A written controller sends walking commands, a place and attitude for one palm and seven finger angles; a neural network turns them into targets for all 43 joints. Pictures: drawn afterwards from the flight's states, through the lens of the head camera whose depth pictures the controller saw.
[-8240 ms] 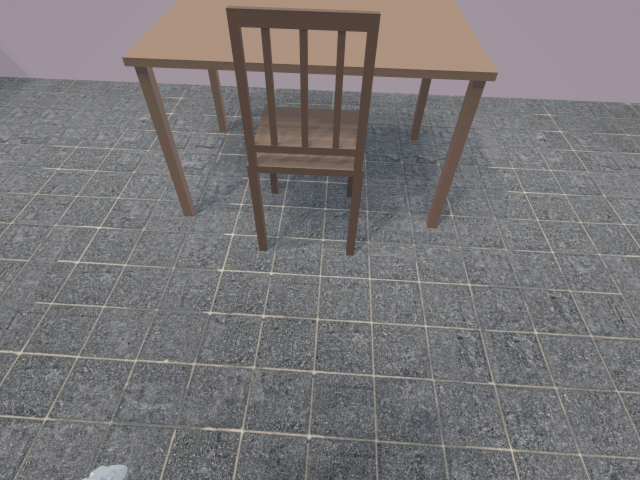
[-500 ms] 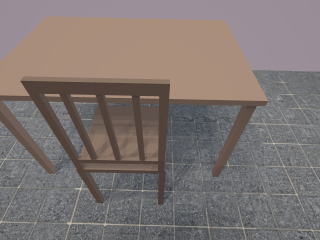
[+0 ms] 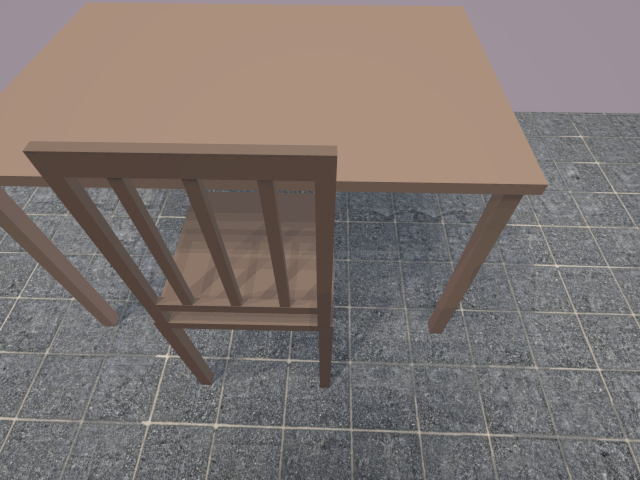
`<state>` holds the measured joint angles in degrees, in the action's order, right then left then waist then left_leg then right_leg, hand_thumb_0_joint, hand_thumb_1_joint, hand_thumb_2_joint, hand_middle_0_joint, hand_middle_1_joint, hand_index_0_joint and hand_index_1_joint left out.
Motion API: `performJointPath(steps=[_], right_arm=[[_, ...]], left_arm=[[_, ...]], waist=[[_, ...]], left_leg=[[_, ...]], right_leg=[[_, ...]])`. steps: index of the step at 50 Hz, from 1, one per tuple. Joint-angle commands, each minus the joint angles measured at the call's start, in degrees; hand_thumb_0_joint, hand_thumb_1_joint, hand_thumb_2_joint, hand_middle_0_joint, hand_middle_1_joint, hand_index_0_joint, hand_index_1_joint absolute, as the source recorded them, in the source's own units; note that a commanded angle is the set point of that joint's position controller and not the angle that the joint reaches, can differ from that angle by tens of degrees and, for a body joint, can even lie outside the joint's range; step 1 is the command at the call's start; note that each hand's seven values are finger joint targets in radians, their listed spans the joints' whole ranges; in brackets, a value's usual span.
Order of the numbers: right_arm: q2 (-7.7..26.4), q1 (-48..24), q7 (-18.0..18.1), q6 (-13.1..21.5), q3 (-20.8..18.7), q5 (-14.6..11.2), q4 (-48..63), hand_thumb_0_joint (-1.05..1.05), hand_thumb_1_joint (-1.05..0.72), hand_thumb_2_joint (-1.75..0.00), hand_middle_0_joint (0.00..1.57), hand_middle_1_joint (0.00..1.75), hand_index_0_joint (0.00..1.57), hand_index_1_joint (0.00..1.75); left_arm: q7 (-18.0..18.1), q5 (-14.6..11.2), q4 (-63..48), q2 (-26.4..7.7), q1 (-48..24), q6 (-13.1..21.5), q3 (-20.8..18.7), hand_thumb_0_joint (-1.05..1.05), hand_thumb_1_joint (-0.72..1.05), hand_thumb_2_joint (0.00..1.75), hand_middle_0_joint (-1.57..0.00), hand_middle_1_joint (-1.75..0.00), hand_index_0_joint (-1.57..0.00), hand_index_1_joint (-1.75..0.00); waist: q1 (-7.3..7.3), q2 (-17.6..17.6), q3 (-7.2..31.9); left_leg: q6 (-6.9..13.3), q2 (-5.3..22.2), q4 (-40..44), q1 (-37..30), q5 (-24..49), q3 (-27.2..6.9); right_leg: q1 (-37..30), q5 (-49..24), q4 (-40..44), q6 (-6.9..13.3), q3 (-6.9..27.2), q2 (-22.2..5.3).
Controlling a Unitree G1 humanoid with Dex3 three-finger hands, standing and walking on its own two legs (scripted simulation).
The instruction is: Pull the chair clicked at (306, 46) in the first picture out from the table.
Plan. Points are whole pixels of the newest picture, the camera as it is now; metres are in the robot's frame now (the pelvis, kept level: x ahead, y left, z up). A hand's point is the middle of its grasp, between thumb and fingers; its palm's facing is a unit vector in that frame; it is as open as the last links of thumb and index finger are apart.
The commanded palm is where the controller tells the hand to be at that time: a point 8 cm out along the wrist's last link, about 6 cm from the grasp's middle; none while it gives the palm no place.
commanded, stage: come to a stop and stand still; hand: left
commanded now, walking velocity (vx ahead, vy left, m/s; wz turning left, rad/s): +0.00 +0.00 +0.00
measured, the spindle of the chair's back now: (218, 252) +0.46 +0.20 -0.06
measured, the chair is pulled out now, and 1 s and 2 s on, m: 0.00 0.00 0.00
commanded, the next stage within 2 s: look again from close up in 0.62 s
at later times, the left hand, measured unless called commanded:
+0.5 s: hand out of the picture -0.08 +0.20 -0.17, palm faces +0.03 -0.98 -0.19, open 7.4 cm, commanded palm none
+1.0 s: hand out of the picture -0.08 +0.17 -0.17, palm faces +0.05 -0.99 -0.13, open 7.4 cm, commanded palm none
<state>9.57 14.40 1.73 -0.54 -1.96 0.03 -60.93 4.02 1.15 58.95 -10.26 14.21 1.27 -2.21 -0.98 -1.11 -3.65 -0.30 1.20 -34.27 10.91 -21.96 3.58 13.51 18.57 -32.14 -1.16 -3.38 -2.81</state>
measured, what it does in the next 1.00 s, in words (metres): shifts its weight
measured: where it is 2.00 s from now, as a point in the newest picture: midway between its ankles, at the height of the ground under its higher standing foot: outside the picture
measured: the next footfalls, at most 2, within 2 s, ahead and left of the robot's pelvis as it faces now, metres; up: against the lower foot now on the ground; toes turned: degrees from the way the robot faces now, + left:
none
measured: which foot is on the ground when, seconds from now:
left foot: down 0.00-1.00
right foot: down 0.00-1.00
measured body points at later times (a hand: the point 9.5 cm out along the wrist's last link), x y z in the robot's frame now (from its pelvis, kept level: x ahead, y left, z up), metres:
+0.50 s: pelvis -0.07 +0.02 +0.01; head -0.08 +0.03 +0.46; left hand -0.08 +0.25 -0.15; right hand -0.05 -0.21 -0.15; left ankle -0.06 +0.11 -0.73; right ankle -0.03 -0.13 -0.73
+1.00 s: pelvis -0.06 +0.03 +0.01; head -0.05 +0.04 +0.46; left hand -0.08 +0.22 -0.16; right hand -0.07 -0.18 -0.15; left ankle -0.06 +0.11 -0.73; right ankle -0.03 -0.13 -0.73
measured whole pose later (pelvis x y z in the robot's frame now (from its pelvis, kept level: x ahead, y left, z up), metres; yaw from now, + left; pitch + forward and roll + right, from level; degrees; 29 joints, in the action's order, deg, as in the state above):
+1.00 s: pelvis -0.06 +0.03 +0.01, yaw +1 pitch -2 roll +0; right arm 6.3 17.6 0.8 1.1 1.1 0.4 -65.6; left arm 2.5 0.6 63.0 -6.0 20.0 1.2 1.3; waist 0.1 1.1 -1.3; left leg 3.3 -1.8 -26.5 10.2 -14.9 4.3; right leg 12.1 11.7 -25.7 -3.2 -2.1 -4.7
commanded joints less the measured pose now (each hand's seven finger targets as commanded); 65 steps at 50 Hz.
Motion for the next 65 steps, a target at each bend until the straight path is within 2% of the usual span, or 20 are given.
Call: performJointPath(steps=[1,2,3,4,5,7,8,9,10,12,13,16,20,24,28,32,37,46,57,65], right_arm=[[4.39,5.41,-0.09,1.97,-0.82,0.29,3.95,0.00,-0.90,-0.90,0.20,0.30,0.20,0.30],[5.74,5.42,-0.10,1.71,-0.95,0.42,3.90,0.00,-0.90,-0.90,0.20,0.30,0.20,0.30],[6.56,4.42,-0.04,1.54,-0.72,0.68,4.35,0.00,-0.90,-0.90,0.20,0.30,0.20,0.30],[6.73,2.60,0.08,1.36,-0.28,0.79,4.79,0.00,-0.90,-0.90,0.20,0.30,0.20,0.30],[6.47,1.64,0.01,1.28,0.05,0.71,5.34,0.00,-0.90,-0.90,0.20,0.30,0.20,0.30],[6.62,0.74,-0.35,1.44,0.56,0.72,5.79,0.00,-0.90,-0.90,0.20,0.30,0.20,0.30],[6.56,0.61,-0.55,1.58,0.66,0.70,5.72,0.00,-0.90,-0.90,0.20,0.30,0.20,0.30],[7.07,0.37,-0.63,1.49,0.76,0.64,5.69,0.00,-0.90,-0.90,0.20,0.30,0.20,0.30],[7.54,0.54,-0.71,1.43,0.80,0.65,5.75,0.00,-0.90,-0.90,0.20,0.30,0.20,0.30],[7.90,0.36,-1.05,1.27,0.79,0.78,5.85,0.00,-0.90,-0.90,0.20,0.30,0.20,0.30],[7.83,0.61,-1.12,1.22,0.78,0.82,5.74,0.00,-0.90,-0.90,0.20,0.30,0.20,0.30],[7.98,1.13,-1.31,1.09,0.72,0.87,5.87,0.00,-0.90,-0.90,0.20,0.30,0.20,0.30],[7.65,2.80,-1.36,1.01,0.57,0.87,5.15,0.00,-0.90,-0.90,0.20,0.30,0.20,0.30],[6.82,4.33,-1.32,1.10,0.80,0.70,3.64,0.00,-0.90,-0.90,0.20,0.30,0.20,0.30],[5.75,5.89,-1.15,1.40,1.18,0.40,1.61,0.00,-0.90,-0.90,0.20,0.30,0.20,0.30],[5.24,6.95,-1.03,1.82,1.45,0.32,-0.09,0.00,-0.90,-0.90,0.20,0.30,0.20,0.30],[4.07,7.63,-0.82,2.19,1.67,0.05,-1.87,0.00,-0.90,-0.90,0.20,0.30,0.20,0.30],[2.61,7.21,-0.54,2.35,1.73,0.01,-3.18,0.00,-0.90,-0.90,0.20,0.30,0.20,0.30],[2.57,6.43,-0.27,2.67,1.84,0.08,-3.53,0.00,-0.90,-0.90,0.20,0.30,0.20,0.30],[2.92,5.71,-0.26,2.48,1.90,0.07,-3.78,0.00,-0.90,-0.90,0.20,0.30,0.20,0.30]], left_arm=[[0.10,-0.72,-3.65,-8.25,5.34,0.69,0.18,0.00,0.90,0.90,-0.20,-0.30,-0.20,-0.30],[-0.14,-0.89,-4.23,-7.90,4.17,0.30,0.24,0.00,0.90,0.90,-0.20,-0.30,-0.20,-0.30],[-0.32,-0.61,-4.64,-6.91,3.37,-0.32,0.63,0.00,0.90,0.90,-0.20,-0.30,-0.20,-0.30],[-0.48,-0.56,-4.45,-5.84,3.23,-0.52,0.99,0.00,0.90,0.90,-0.20,-0.30,-0.20,-0.30],[-0.70,-0.50,-4.18,-5.85,3.47,-0.58,1.14,0.00,0.90,0.90,-0.20,-0.30,-0.20,-0.30],[-1.07,-0.41,-3.66,-5.88,3.47,-0.71,1.70,0.00,0.90,0.90,-0.20,-0.30,-0.20,-0.30],[-1.21,-0.21,-3.53,-6.34,3.87,-0.71,1.72,0.00,0.90,0.90,-0.20,-0.30,-0.20,-0.30],[-1.32,-0.32,-3.19,-6.06,3.74,-0.74,1.81,0.00,0.90,0.90,-0.20,-0.30,-0.20,-0.30],[-1.47,-0.40,-3.21,-5.66,3.25,-0.85,2.00,0.00,0.90,0.90,-0.20,-0.30,-0.20,-0.30],[-1.74,-0.18,-3.51,-5.73,3.07,-1.04,2.07,0.00,0.90,0.90,-0.20,-0.30,-0.20,-0.30],[-1.84,-0.05,-3.54,-5.89,3.50,-1.08,2.00,0.00,0.90,0.90,-0.20,-0.30,-0.20,-0.30],[-1.89,0.07,-3.36,-5.57,5.43,-0.99,2.02,0.00,0.90,0.90,-0.20,-0.30,-0.20,-0.30],[-1.92,0.15,-3.08,-5.15,7.01,-0.79,1.87,0.00,0.90,0.90,-0.20,-0.30,-0.20,-0.30],[-1.91,0.00,-2.15,-4.64,8.66,-0.40,1.88,0.00,0.90,0.90,-0.20,-0.30,-0.20,-0.30],[-1.84,-0.15,-0.64,-3.85,9.93,-0.09,2.10,0.00,0.90,0.90,-0.20,-0.30,-0.20,-0.30],[-1.66,-0.26,1.02,-2.66,11.35,0.10,2.37,0.00,0.90,0.90,-0.20,-0.30,-0.20,-0.30],[-1.47,-0.35,2.64,-1.68,12.09,0.39,2.54,0.00,0.90,0.90,-0.20,-0.30,-0.20,-0.30],[-1.23,-0.34,3.33,-0.83,11.46,0.38,2.44,0.00,0.90,0.90,-0.20,-0.30,-0.20,-0.30],[-1.17,-0.34,3.20,-0.75,10.39,0.42,2.14,0.00,0.90,0.90,-0.20,-0.30,-0.20,-0.30],[-1.24,-0.37,3.21,-1.16,10.25,0.34,2.23,0.00,0.90,0.90,-0.20,-0.30,-0.20,-0.30]], waist=[[-0.87,6.86,12.87],[-0.64,0.38,11.52],[-0.03,-3.63,7.92],[0.56,-5.19,2.83],[0.78,-4.73,0.46],[0.77,-5.74,-0.74],[0.83,-5.45,-0.63],[0.67,-1.56,0.23],[0.48,0.31,-0.30],[0.47,-0.66,-3.22],[0.64,-1.49,-4.28],[0.89,-0.54,-4.06],[0.73,1.95,-3.29],[0.67,2.16,-2.84],[0.72,2.18,-2.99],[1.08,0.40,-2.49],[1.31,1.59,-1.61],[1.31,0.91,-2.32],[1.29,1.72,-0.96],[1.33,1.59,-1.77]], left_leg=[[1.36,-0.14,7.44,-0.56,16.39,0.86],[1.87,3.64,6.16,-3.36,26.21,-1.47],[2.36,6.55,5.64,-3.14,34.92,-3.40],[2.53,6.98,6.28,-0.74,35.50,-4.79],[2.35,6.56,7.55,0.92,31.13,-5.52],[2.42,5.63,10.90,2.56,22.51,-6.73],[2.58,5.37,11.15,2.94,22.94,-6.82],[2.48,5.56,11.68,2.62,18.53,-6.61],[2.44,5.48,13.14,3.37,11.89,-6.75],[2.35,4.73,16.47,6.36,0.50,-7.50],[2.47,4.61,17.78,7.79,-2.43,-7.85],[2.45,4.23,18.63,8.88,-6.34,-8.16],[2.66,3.92,18.37,8.65,-6.84,-8.14],[2.73,3.49,17.51,7.77,-4.87,-7.85],[2.80,3.72,17.88,7.71,-3.21,-8.06],[2.74,3.93,18.19,7.96,-1.76,-8.36],[2.81,3.86,17.41,6.38,2.91,-7.62],[2.71,3.64,16.46,4.94,7.36,-6.59],[2.77,3.84,15.47,2.29,14.58,-5.91],[2.59,3.86,15.98,1.79,13.67,-5.69]], right_leg=[[-12.66,-63.88,-6.88,3.87,5.08,-8.53],[-7.63,-44.93,-4.19,3.27,4.00,-6.53],[-3.91,-28.20,-1.27,2.75,3.13,-4.20],[-1.85,-19.48,1.66,2.84,2.91,-3.21],[-1.19,-16.28,3.77,3.17,3.53,-3.00],[-1.26,-11.46,6.42,3.24,4.39,-2.86],[-2.30,-11.99,6.91,2.81,3.96,-2.76],[-2.46,-9.88,7.43,2.50,3.83,-2.58],[-1.95,-6.25,8.52,2.34,4.01,-2.63],[-0.44,-1.39,9.93,2.13,4.34,-2.54],[-0.55,-0.84,10.00,2.24,4.20,-2.30],[-0.08,1.31,10.56,2.02,4.26,-2.43],[1.09,4.00,11.39,1.81,4.36,-2.70],[1.89,4.47,12.22,1.95,4.95,-3.11],[1.15,2.02,11.96,2.07,4.83,-3.13],[-0.56,-1.92,10.55,2.01,4.06,-3.31],[-2.16,-6.45,10.03,1.94,3.69,-3.71],[-1.92,-8.89,9.87,1.83,3.66,-3.75],[-3.45,-13.57,9.57,1.64,3.76,-3.91],[-3.16,-12.94,10.42,1.62,3.90,-3.91]])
